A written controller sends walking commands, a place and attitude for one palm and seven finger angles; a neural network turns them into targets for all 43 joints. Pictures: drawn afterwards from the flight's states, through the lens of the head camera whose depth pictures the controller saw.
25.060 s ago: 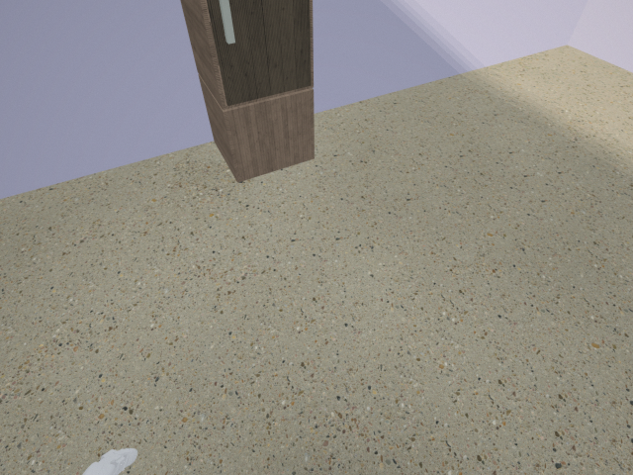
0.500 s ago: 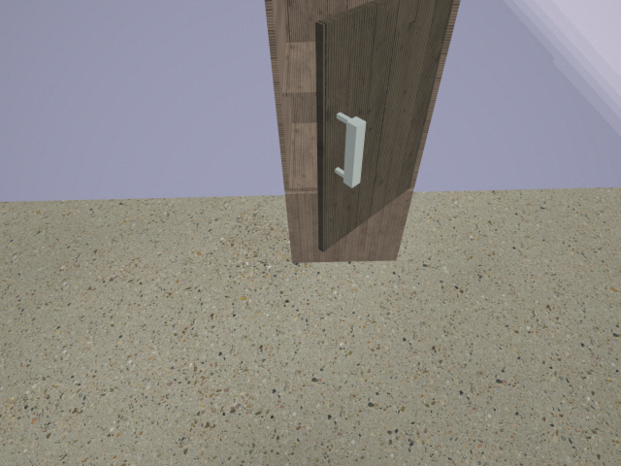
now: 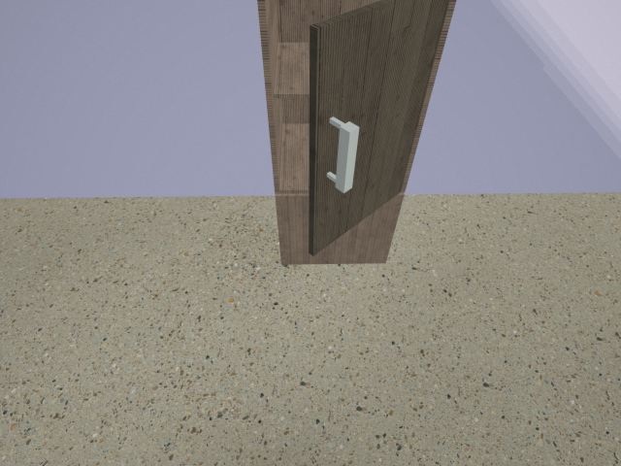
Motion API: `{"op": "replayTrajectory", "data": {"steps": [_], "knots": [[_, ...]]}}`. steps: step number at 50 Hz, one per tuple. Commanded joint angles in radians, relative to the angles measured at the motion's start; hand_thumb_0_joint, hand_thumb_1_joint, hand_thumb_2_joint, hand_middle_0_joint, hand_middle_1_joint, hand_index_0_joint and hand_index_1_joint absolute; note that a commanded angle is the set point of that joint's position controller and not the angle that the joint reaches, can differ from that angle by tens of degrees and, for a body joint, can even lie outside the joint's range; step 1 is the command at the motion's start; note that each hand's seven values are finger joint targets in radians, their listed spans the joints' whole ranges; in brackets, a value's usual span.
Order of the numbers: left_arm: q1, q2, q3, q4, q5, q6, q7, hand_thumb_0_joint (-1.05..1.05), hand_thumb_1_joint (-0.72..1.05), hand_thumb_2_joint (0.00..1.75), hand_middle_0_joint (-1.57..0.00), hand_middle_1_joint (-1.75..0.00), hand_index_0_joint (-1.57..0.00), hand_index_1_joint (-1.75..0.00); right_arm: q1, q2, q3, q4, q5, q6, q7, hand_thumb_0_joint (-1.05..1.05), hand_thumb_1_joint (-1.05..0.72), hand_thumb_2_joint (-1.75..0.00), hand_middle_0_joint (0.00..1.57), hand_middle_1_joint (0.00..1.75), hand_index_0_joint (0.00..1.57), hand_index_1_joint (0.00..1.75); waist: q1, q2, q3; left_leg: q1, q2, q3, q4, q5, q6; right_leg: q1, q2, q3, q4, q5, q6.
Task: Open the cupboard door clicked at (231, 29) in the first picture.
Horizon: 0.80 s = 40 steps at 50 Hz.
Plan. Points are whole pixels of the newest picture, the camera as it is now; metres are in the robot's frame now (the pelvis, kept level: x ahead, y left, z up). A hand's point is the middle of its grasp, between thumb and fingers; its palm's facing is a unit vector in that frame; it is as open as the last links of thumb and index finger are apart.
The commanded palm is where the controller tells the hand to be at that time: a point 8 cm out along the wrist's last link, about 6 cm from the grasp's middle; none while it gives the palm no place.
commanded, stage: look to check the result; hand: left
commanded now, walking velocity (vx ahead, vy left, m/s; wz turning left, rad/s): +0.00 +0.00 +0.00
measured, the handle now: (339, 154) +0.70 -0.03 -0.01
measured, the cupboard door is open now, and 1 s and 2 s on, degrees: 41 41 41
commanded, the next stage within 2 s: walk to a spot facing it in 0.46 s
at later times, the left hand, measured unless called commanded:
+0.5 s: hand out of the picture +0.05 +0.20 -0.17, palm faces +0.00 -0.96 -0.27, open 7.4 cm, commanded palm none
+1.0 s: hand out of the picture +0.08 +0.17 -0.18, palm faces -0.13 -0.96 -0.26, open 7.4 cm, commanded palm none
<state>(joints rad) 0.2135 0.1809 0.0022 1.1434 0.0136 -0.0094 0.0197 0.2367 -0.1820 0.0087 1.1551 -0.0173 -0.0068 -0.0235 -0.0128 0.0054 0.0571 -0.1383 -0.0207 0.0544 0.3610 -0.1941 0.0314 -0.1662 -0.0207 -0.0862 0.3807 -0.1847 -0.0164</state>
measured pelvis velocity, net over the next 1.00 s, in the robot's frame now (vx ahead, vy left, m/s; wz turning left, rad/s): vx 0.01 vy -0.02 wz -0.17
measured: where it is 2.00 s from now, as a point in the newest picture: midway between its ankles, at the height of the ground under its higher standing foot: outside the picture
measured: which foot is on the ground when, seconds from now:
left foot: down 0.00-1.00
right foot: down 0.00-1.00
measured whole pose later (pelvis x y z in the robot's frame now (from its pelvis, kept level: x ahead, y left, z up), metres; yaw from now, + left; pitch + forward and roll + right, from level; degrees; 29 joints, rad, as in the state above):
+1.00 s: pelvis +0.01 -0.02 -0.01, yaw -10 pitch -1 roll +2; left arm 0.18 0.21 0.06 1.01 0.03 0.07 -0.02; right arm 0.20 -0.21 -0.03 1.03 -0.03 0.02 -0.04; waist 0.01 0.01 0.13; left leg -0.18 0.06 0.20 0.52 -0.31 0.00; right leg -0.36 0.00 -0.01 0.83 -0.46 -0.01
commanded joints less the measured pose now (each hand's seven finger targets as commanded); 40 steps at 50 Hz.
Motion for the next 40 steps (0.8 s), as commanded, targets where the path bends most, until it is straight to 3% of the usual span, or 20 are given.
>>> {"op": "replayTrajectory", "data": {"steps": [1,4,29,30,33,38,40], "knots": [[0.039,0.145,0.031,-0.027,-0.004,-0.018,0.008,0.00,0.90,0.90,-0.20,-0.30,-0.20,-0.30,0.034,-0.134,-0.026,-0.033,-0.001,-0.014,-0.007,0.00,-0.90,-0.90,0.20,0.30,0.20,0.30,0.007,-0.005,-0.024,-0.028,0.127,-0.120,-0.078,0.093,0.001,0.029,-0.104,0.120,-0.076,0.059,-0.024],[0.030,0.154,0.033,-0.028,-0.003,-0.018,0.008,0.00,0.90,0.90,-0.20,-0.30,-0.20,-0.30,0.025,-0.142,-0.028,-0.032,0.000,-0.014,-0.006,0.00,-0.90,-0.90,0.20,0.30,0.20,0.30,0.008,-0.001,-0.003,-0.035,0.126,-0.121,-0.083,0.087,0.001,0.024,-0.106,0.122,-0.084,0.048,-0.026],[-0.043,0.233,0.040,-0.041,-0.002,-0.029,0.002,0.00,0.90,0.90,-0.20,-0.30,-0.20,-0.30,-0.073,-0.224,-0.034,-0.046,0.000,-0.019,-0.001,0.00,-0.90,-0.90,0.20,0.30,0.20,0.30,0.010,-0.005,-0.047,0.017,0.138,-0.121,-0.097,0.149,-0.005,0.069,-0.119,0.130,-0.107,0.143,-0.029],[-0.048,0.234,0.041,-0.043,-0.003,-0.027,0.001,0.00,0.90,0.90,-0.20,-0.30,-0.20,-0.30,-0.075,-0.229,-0.035,-0.049,-0.002,-0.018,-0.003,0.00,-0.90,-0.90,0.20,0.30,0.20,0.30,0.008,-0.008,-0.044,0.027,0.142,-0.116,-0.093,0.148,-0.006,0.055,-0.115,0.140,-0.105,0.152,-0.031],[-0.018,0.167,0.037,-0.045,-0.002,-0.001,0.004,0.00,0.90,0.90,-0.20,-0.30,-0.20,-0.30,-0.020,-0.142,-0.025,-0.041,-0.003,-0.001,-0.009,0.00,-0.90,-0.90,0.20,0.30,0.20,0.30,0.003,-0.014,-0.049,0.029,0.149,-0.071,-0.035,0.151,-0.020,0.025,-0.117,0.152,-0.056,0.216,-0.023],[-0.015,0.198,0.069,-0.100,0.005,0.026,-0.004,0.00,0.90,0.90,-0.20,-0.30,-0.20,-0.30,-0.007,-0.175,-0.055,-0.097,-0.001,0.017,-0.020,0.00,-0.90,-0.90,0.20,0.30,0.20,0.30,0.000,-0.043,-0.048,0.011,0.167,-0.025,0.037,0.094,-0.018,-0.042,-0.106,0.200,0.025,0.256,-0.039],[-0.019,0.193,0.076,-0.127,0.007,0.034,-0.010,0.00,0.90,0.90,-0.20,-0.30,-0.20,-0.30,-0.010,-0.185,-0.066,-0.120,-0.003,0.019,-0.024,0.00,-0.90,-0.90,0.20,0.30,0.20,0.30,-0.001,-0.007,-0.050,0.021,0.196,-0.035,0.038,0.088,-0.006,-0.091,-0.082,0.199,0.075,0.240,-0.037]]}}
